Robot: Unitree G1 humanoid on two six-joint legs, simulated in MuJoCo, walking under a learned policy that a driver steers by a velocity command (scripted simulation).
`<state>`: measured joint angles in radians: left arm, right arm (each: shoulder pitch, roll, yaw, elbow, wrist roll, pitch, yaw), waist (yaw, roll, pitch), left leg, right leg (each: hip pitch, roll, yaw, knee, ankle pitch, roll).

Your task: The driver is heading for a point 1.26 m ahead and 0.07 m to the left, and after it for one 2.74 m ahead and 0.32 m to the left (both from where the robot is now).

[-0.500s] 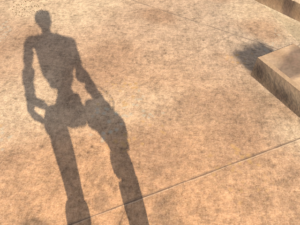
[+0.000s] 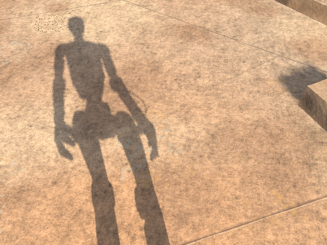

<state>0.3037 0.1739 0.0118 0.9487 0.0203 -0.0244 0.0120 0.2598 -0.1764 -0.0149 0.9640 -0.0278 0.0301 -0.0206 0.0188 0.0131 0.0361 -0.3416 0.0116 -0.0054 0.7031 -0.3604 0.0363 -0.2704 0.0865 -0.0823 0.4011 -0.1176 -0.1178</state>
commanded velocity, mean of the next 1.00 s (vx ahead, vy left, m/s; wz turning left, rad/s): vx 0.15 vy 0.00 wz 0.00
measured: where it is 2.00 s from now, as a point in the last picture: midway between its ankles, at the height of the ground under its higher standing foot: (177, 235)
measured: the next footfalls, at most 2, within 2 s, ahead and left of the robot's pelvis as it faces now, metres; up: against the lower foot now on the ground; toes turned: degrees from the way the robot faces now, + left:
left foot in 0.06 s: +0.06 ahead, +0.12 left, +0.00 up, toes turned +0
right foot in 1.24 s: +0.44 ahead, -0.06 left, +0.00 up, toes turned -5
